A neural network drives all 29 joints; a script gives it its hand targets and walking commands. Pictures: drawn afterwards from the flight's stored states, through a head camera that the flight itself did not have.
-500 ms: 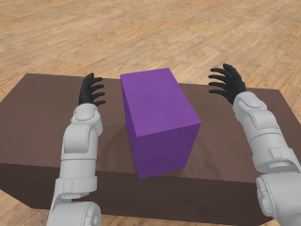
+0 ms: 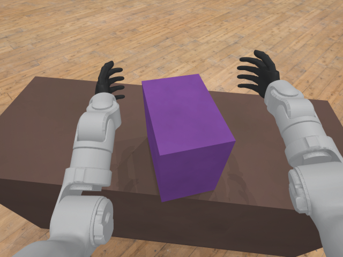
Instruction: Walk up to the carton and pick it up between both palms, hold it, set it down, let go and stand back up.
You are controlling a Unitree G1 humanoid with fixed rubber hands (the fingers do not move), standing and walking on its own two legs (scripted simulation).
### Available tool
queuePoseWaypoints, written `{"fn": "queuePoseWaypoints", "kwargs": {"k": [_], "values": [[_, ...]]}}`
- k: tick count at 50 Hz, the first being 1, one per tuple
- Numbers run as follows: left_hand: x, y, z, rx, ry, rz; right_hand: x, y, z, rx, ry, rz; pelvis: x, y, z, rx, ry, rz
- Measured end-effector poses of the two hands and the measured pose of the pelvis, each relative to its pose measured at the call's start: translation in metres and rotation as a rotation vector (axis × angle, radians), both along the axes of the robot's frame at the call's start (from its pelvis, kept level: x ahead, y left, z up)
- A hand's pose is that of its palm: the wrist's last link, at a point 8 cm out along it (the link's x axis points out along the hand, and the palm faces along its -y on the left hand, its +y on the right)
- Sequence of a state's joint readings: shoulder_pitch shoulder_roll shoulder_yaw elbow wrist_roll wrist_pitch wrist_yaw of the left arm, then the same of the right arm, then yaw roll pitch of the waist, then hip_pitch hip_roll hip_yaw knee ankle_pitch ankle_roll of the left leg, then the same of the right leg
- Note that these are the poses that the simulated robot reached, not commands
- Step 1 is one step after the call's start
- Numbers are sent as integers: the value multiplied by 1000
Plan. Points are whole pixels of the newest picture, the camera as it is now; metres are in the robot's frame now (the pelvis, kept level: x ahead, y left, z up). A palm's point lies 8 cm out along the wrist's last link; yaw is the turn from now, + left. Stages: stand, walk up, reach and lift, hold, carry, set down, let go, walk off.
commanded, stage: reach and lift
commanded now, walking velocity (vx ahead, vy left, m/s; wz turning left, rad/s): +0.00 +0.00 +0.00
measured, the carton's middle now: (180, 138) +0.43 +0.00 -0.01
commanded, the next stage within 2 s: none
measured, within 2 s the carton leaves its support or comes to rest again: neither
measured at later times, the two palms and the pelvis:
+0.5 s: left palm (120, 127) +0.40 +0.16 +0.07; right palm (249, 115) +0.44 -0.18 +0.09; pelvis +0.01 +0.00 +0.00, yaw +0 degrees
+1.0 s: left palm (126, 134) +0.40 +0.14 +0.04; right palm (241, 119) +0.45 -0.17 +0.06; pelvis +0.02 +0.00 +0.00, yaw +0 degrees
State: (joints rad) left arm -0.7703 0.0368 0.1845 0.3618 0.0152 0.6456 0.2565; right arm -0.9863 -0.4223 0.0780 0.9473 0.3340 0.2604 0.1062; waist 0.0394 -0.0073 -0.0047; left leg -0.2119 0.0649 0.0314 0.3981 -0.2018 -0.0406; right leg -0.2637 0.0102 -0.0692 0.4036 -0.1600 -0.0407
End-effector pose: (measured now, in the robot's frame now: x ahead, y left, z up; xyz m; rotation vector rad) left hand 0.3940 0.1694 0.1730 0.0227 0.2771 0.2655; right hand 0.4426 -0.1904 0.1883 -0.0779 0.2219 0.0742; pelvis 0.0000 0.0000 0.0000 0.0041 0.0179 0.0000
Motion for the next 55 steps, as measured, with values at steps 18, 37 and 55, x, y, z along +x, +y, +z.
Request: {"fn": "queuePoseWaypoints", "kwargs": {"k": [18,37,55], "values": [[-1,-5,-75,-26,19,-3,-10,2,-81,34,46,-3,2,0,0,0,17,0],[3,-14,-135,-46,-14,-15,7,12,-128,49,30,-22,16,0,-1,-1,139,0],[0,-35,-132,-67,-45,-22,7,42,-130,73,38,3,16,0,-1,-1,151,0]]}}
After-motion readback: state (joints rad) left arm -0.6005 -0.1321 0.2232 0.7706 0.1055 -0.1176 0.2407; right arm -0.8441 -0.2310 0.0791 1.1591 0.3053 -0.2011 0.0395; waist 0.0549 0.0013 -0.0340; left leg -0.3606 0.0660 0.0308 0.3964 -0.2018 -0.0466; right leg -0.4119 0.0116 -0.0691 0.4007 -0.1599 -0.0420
